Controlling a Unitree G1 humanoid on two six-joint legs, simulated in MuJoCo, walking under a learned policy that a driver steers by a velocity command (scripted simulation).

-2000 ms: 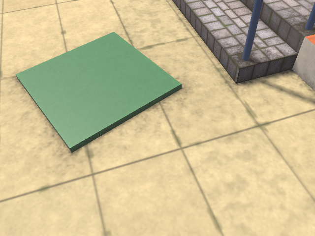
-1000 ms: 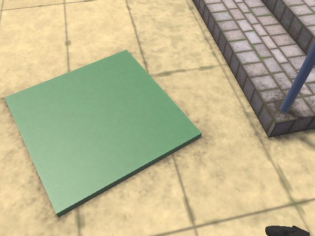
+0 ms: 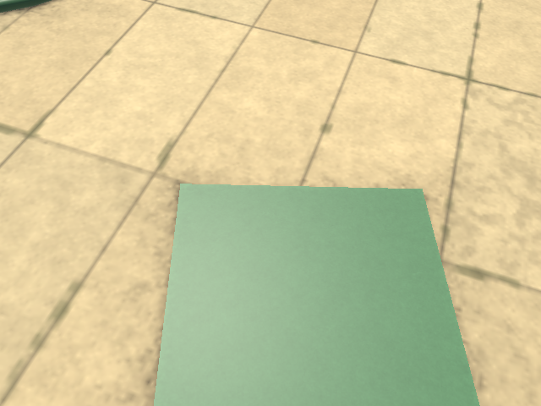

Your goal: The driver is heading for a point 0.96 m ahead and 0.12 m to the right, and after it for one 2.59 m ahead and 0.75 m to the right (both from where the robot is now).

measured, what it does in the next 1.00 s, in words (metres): walks ahead: right foot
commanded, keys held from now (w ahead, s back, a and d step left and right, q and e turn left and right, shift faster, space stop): q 0.20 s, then no key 0.36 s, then w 0.44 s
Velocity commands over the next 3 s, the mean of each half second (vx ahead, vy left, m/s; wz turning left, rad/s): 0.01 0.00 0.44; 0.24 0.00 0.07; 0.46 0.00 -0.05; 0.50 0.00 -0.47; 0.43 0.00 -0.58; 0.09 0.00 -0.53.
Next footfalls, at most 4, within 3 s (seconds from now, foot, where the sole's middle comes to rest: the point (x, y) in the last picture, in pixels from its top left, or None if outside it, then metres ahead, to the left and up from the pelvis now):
0.44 right None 0.07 -0.12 -0.76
1.16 right None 0.40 -0.06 -0.72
1.66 left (179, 360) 0.55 0.22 -0.72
2.14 right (298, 263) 0.83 -0.07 -0.72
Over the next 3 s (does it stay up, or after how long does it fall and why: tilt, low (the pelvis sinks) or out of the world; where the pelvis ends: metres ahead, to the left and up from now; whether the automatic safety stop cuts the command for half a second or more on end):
stays up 0.95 -0.04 0.05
